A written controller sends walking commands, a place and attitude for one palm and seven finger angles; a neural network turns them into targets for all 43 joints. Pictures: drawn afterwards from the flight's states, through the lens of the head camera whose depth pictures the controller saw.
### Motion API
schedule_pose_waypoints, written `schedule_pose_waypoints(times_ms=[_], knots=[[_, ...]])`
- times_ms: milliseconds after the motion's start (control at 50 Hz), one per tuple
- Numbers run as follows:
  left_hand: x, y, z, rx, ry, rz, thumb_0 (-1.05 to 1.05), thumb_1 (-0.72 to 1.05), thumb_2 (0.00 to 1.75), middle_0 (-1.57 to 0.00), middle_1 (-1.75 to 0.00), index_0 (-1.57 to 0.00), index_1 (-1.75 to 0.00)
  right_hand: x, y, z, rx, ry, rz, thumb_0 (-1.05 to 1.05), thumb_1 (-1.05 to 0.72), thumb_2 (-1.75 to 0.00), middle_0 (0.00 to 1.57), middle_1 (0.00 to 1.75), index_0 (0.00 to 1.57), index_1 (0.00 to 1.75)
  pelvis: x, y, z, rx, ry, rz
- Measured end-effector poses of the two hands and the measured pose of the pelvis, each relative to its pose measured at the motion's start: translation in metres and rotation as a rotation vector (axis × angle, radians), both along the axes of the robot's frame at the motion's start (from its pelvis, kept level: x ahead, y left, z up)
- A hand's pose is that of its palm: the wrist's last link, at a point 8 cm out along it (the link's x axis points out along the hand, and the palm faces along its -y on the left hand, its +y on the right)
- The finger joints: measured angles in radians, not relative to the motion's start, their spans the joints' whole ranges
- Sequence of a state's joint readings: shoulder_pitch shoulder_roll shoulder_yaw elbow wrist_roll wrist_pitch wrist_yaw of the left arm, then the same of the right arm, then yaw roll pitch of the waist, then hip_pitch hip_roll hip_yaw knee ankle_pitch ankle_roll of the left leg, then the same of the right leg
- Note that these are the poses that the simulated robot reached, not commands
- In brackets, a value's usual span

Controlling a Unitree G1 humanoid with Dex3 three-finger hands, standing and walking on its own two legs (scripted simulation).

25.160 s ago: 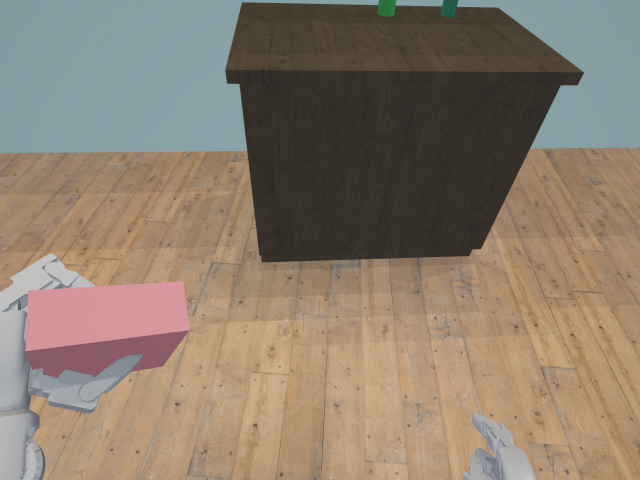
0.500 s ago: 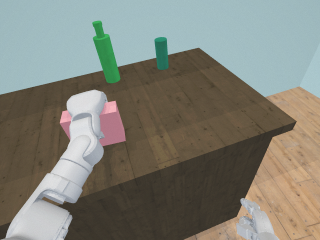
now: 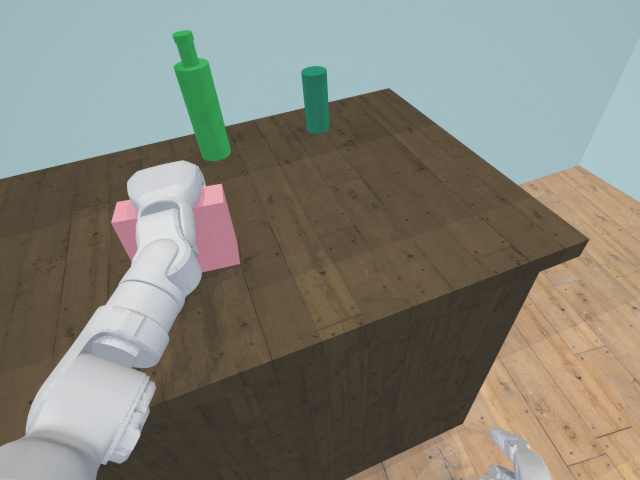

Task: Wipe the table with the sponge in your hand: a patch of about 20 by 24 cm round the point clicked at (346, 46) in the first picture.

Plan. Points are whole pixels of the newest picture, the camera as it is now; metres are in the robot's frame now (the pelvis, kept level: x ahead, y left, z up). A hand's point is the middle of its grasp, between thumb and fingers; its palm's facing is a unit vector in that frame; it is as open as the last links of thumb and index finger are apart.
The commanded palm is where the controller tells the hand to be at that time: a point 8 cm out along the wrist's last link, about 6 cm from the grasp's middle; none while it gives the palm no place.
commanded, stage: wipe forward along the third lane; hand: left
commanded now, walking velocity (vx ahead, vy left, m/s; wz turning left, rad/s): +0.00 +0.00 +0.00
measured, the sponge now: (185, 245) +0.40 +0.22 +0.10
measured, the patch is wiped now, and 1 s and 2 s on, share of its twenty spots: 1.00 1.00 1.00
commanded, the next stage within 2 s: wipe back along the third lane in 0.42 s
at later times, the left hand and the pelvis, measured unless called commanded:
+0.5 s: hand (177, 197) +0.46 +0.24 +0.14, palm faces -0.07 -0.01 -1.00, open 8.9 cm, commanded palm +0.44 +0.24 +0.17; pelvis +0.01 +0.01 +0.00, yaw +0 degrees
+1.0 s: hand (172, 207) +0.44 +0.24 +0.14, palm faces +0.07 -0.03 -1.00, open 8.9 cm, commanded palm +0.38 +0.22 +0.16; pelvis +0.03 +0.03 +0.00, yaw -1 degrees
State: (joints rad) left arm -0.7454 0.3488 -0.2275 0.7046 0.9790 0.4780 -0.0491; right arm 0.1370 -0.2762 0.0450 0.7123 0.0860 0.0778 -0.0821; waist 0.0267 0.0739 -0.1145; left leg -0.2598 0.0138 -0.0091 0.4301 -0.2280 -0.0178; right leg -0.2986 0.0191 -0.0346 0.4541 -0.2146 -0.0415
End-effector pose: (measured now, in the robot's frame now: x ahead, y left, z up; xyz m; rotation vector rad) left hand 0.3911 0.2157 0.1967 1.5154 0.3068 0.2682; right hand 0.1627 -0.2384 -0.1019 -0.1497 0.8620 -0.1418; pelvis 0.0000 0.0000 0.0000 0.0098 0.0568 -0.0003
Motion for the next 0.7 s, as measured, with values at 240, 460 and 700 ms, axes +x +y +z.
schedule_pose_waypoints(times_ms=[240,460,700], knots=[[0.021,0.010,0.001,0.016,0.025,0.002,0.00,-0.49,1.18,-0.84,-1.45,-0.89,-1.41,-0.022,-0.001,-0.008,-0.017,0.070,-0.034,0.01,-0.90,-0.90,0.20,0.30,0.20,0.30,0.001,0.006,0.000,-0.003,0.026,0.001],[0.048,0.020,0.001,0.026,0.052,0.007,0.00,-0.49,1.18,-0.84,-1.44,-0.89,-1.42,-0.049,-0.005,-0.017,-0.030,0.158,-0.078,0.01,-0.90,-0.90,0.20,0.30,0.20,0.30,0.006,0.010,0.000,-0.008,0.065,-0.001],[0.054,0.026,-0.002,0.021,0.016,-0.009,-0.01,-0.49,1.18,-0.84,-1.45,-0.88,-1.44,-0.057,-0.005,-0.019,-0.028,0.208,-0.108,0.01,-0.90,-0.90,0.20,0.30,0.20,0.30,0.017,0.018,0.001,-0.014,0.076,-0.017]])
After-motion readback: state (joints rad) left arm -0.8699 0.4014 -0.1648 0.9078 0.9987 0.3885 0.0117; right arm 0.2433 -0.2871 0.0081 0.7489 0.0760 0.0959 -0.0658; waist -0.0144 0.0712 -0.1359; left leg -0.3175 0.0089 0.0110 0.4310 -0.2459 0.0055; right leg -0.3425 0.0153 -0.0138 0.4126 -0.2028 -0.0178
